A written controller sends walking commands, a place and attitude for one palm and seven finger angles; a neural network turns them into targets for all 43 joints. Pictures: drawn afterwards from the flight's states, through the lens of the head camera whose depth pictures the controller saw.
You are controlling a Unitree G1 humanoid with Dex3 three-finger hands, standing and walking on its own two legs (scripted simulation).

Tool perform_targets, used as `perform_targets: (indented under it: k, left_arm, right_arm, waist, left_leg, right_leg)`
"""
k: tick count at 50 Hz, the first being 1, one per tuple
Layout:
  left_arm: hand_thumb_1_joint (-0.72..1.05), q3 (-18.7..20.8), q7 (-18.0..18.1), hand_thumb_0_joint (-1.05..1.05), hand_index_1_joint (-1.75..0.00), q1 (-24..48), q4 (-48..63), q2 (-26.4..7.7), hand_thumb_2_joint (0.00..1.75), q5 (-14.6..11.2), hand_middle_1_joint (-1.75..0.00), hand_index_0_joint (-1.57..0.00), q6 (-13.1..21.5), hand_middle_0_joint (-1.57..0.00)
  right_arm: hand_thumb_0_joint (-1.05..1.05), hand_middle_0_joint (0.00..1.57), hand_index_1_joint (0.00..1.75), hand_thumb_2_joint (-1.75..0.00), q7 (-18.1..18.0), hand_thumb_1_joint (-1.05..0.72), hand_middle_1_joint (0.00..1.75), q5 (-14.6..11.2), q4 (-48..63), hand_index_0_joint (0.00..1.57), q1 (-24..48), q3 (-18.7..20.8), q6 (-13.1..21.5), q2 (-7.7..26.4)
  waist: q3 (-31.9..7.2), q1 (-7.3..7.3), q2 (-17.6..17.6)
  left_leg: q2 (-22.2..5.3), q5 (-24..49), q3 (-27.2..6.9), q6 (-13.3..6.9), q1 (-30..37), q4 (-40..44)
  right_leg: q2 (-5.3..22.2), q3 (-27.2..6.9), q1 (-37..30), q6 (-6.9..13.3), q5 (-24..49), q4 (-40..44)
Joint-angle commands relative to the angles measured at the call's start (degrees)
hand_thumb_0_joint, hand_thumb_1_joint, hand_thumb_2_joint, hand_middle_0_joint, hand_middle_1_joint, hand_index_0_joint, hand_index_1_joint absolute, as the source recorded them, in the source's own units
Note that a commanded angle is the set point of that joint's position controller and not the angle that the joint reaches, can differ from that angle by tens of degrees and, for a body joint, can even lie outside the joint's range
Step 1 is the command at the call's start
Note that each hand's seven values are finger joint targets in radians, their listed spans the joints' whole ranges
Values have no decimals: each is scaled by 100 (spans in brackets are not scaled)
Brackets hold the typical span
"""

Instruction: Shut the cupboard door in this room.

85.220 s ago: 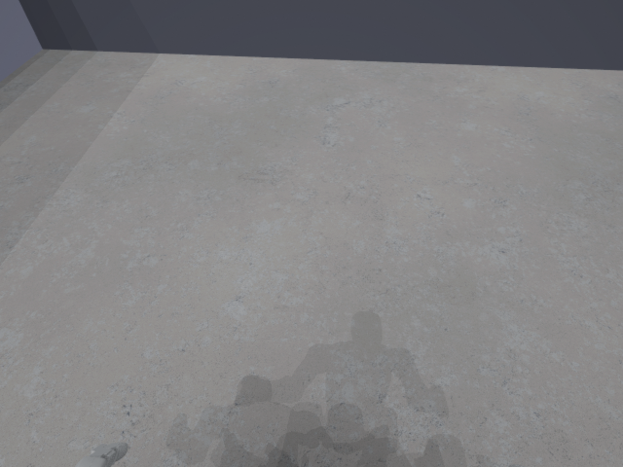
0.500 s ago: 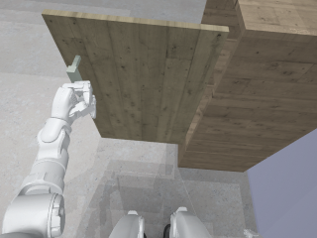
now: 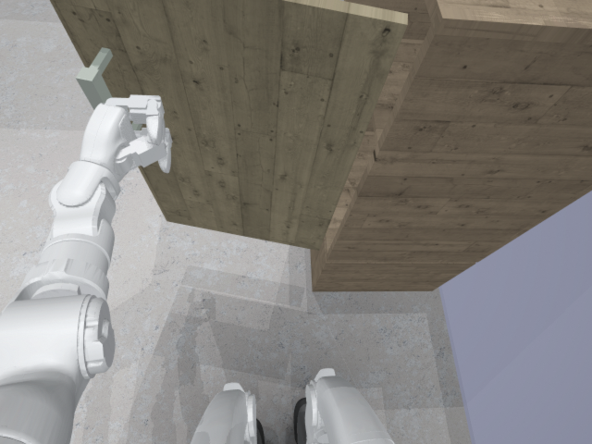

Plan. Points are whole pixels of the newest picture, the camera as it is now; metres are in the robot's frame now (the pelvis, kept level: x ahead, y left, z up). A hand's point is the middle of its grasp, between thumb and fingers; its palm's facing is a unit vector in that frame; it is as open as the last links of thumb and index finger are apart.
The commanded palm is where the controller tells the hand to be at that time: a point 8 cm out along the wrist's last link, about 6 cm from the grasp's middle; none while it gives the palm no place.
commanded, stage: push the door shut along its arc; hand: left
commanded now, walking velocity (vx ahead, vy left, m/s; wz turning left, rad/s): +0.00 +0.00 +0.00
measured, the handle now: (116, 106) +0.56 +0.21 +0.06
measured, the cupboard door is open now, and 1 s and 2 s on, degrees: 79 60 60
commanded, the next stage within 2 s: pull the fist back off the door in 0.72 s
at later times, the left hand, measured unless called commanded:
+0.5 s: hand (192, 115) +0.54 +0.11 +0.06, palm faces -0.35 -0.94 -0.03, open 3.0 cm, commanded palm +0.55 +0.14 +0.06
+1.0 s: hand (203, 91) +0.60 +0.10 +0.05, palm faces +0.08 -0.99 +0.08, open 3.1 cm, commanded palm +0.56 +0.11 +0.06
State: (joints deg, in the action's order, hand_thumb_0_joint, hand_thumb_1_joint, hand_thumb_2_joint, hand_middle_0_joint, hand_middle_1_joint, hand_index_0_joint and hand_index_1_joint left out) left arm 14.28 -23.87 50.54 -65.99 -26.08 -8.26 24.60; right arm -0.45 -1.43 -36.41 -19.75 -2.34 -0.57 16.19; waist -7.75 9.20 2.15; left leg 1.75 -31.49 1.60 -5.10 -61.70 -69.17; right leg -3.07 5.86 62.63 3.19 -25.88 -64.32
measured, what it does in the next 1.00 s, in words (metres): stands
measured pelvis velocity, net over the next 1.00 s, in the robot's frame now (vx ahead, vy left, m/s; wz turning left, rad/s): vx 0.01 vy -0.01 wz -0.02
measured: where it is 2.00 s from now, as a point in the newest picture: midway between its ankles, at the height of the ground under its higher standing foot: outside the picture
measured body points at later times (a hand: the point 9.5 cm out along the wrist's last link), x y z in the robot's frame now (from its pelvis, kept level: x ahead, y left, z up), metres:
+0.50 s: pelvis +0.00 -0.01 -0.01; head +0.17 +0.01 +0.41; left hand +0.55 +0.16 +0.07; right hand +0.00 -0.28 -0.12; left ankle +0.01 +0.06 -0.64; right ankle +0.04 -0.09 -0.64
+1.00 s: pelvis +0.01 -0.01 -0.02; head +0.20 +0.00 +0.39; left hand +0.59 +0.15 +0.05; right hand -0.02 -0.26 -0.13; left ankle +0.01 +0.06 -0.64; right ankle +0.04 -0.09 -0.64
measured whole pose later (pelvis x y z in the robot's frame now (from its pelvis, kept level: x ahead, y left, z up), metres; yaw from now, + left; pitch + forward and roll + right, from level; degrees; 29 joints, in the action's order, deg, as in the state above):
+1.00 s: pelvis +0.01 -0.01 -0.02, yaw -1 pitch +32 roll -4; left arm 21.3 0.7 67.1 -69.2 -25.2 -3.5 16.6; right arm 3.6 3.9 -35.6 -24.5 -2.6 2.1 15.0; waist -8.4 13.5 4.0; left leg 0.3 -33.5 0.9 -3.9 -72.8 -74.1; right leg -4.3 6.9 73.7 4.3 -27.2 -68.4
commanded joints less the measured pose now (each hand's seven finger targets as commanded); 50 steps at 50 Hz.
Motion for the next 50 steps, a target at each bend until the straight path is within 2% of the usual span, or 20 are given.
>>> perform_targets:
  k: [1,8,11,12,13,15,19,21,23,25,29,33,36,39,41,42,43,46,48,50]
  left_arm:
    - [90,40,-48,0,-150,3077,1217,-1068,90,-60,-150,-130,263,-130]
    - [90,65,-44,0,-150,3406,840,-1142,90,34,-150,-130,39,-130]
    - [90,338,-5,0,-150,3503,805,-1498,90,100,-150,-130,22,-130]
    - [90,243,-30,0,-150,3510,855,-1398,90,116,-150,-130,-6,-130]
    - [90,430,-24,0,-150,3443,809,-1620,90,148,-150,-130,-25,-130]
    - [90,278,-87,0,-150,3522,841,-1464,90,142,-150,-130,-29,-130]
    - [90,-49,-192,0,-150,4018,814,-1190,90,126,-150,-130,-162,-130]
    - [90,53,-211,0,-150,4174,667,-1428,90,180,-150,-130,-235,-130]
    - [90,-79,-244,0,-150,4286,570,-1288,90,184,-150,-130,-311,-130]
    - [90,-147,-305,0,-150,4531,691,-1263,90,164,-150,-130,-292,-130]
    - [90,-263,-372,0,-150,4884,512,-1164,90,156,-150,-130,-413,-130]
    - [90,-100,-403,0,-150,5052,253,-1556,90,258,-150,-130,-570,-130]
    - [90,-244,-443,0,-150,5256,340,-1374,90,283,-150,-130,-608,-130]
    - [90,-370,-445,0,-150,5470,309,-1194,90,303,-150,-130,-682,-130]
    - [90,-295,-450,0,-150,5561,326,-1393,90,360,-150,-130,-738,-130]
    - [90,1137,705,0,-150,5236,256,-1755,90,-99,-150,-130,-862,-130]
    - [90,803,1242,0,-150,4778,58,-1389,90,75,-150,-130,-923,-130]
    - [90,882,2263,0,-150,4282,606,-794,90,170,-150,-130,-677,-130]
    - [90,740,3067,0,-150,4168,1276,-562,90,597,-150,-130,-217,-130]
    - [90,252,3346,0,-150,4176,1573,-308,90,1074,-150,-130,168,-130]
  right_arm:
    - [0,20,30,-90,-78,-90,30,-5,279,20,-832,405,88,1077]
    - [0,20,30,-90,-78,-90,30,29,214,20,-996,375,90,1085]
    - [0,20,30,-90,-78,-90,30,57,211,20,-1088,366,100,1109]
    - [0,20,30,-90,-63,-90,30,70,246,20,-1080,355,100,1095]
    - [0,20,30,-90,-75,-90,30,69,245,20,-1117,366,92,1105]
    - [0,20,30,-90,-67,-90,30,62,246,20,-1130,360,98,1086]
    - [0,20,30,-90,-89,-90,30,54,185,20,-1155,355,113,1085]
    - [0,20,30,-90,-124,-90,30,57,114,20,-1184,353,128,1131]
    - [0,20,30,-90,-134,-90,30,59,86,20,-1202,347,163,1123]
    - [0,20,30,-90,-154,-90,30,74,30,20,-1206,345,214,1124]
    - [0,20,30,-90,-172,-90,30,103,-53,20,-1245,317,291,1135]
    - [0,20,30,-90,-200,-90,30,117,-106,20,-1270,283,335,1180]
    - [0,20,30,-90,-192,-90,30,147,-149,20,-1285,296,397,1175]
    - [0,20,30,-90,-191,-90,30,156,-187,20,-1341,289,430,1173]
    - [0,20,30,-90,-190,-90,30,172,-231,20,-1361,300,433,1207]
    - [0,20,30,-90,-99,-90,30,288,46,20,-1715,202,413,1089]
    - [0,20,30,-90,32,-90,30,328,117,20,-1653,194,386,1041]
    - [0,20,30,-90,297,-90,30,482,242,20,-1774,312,312,962]
    - [0,20,30,-90,490,-90,30,608,269,20,-1822,398,296,883]
    - [0,20,30,-90,644,-90,30,647,177,20,-1891,495,221,909]
  waist:
    - [-2753,319,629]
    - [-2837,451,618]
    - [-3015,410,759]
    - [-3146,410,743]
    - [-3188,391,692]
    - [-3201,407,808]
    - [-3012,638,679]
    - [-2905,700,655]
    - [-2905,765,695]
    - [-3099,779,976]
    - [-3036,923,1000]
    - [-3030,968,985]
    - [-3306,1005,1221]
    - [-3278,1112,1305]
    - [-3358,1105,1324]
    - [-3430,711,1395]
    - [-3368,718,1315]
    - [-3805,552,1148]
    - [-4084,452,1319]
    - [-4186,586,1235]
  left_leg:
    - [-288,2453,-974,375,2262,808]
    - [-287,2507,-967,333,2113,648]
    - [-293,2759,-941,342,2156,555]
    - [-275,2788,-926,335,2096,534]
    - [-287,2841,-884,323,2050,499]
    - [-305,3003,-921,347,2173,488]
    - [-275,2673,-882,267,1963,427]
    - [-292,2457,-868,252,1815,387]
    - [-280,2452,-869,237,1801,346]
    - [-281,2627,-884,254,2042,279]
    - [-277,2577,-924,231,1971,178]
    - [-266,2362,-853,206,1555,60]
    - [-278,2566,-899,222,1828,-28]
    - [-292,2672,-947,204,1917,-82]
    - [-301,2684,-952,225,1927,-116]
    - [-360,2652,-990,284,1522,52]
    - [-366,2647,-964,332,1417,131]
    - [-361,3173,-950,411,1766,217]
    - [-365,3506,-868,451,1999,177]
    - [-432,3809,-989,508,2339,188]
  right_leg:
    - [58,-489,-859,-74,1319,647]
    - [36,-476,-732,-77,1353,587]
    - [25,-481,-781,-60,1528,507]
    - [26,-490,-880,-66,1595,476]
    - [20,-505,-968,-65,1698,469]
    - [13,-486,-861,-66,1755,438]
    - [-23,-508,-783,-81,1653,501]
    - [-20,-522,-707,-92,1501,532]
    - [-27,-520,-605,-87,1478,524]
    - [-20,-512,-486,-68,1543,488]
    - [-52,-451,-235,-48,1428,420]
    - [-51,-497,-325,-48,1344,391]
    - [-56,-467,-157,-40,1439,307]
    - [-84,-411,116,-35,1414,241]
    - [-80,-411,105,-42,1427,229]
    - [-17,-441,-216,-35,1484,215]
    - [1,-447,-358,-69,1507,223]
    - [31,-429,-675,-134,1970,209]
    - [35,-477,-806,-163,2334,197]
    - [6,-446,-734,-189,2455,212]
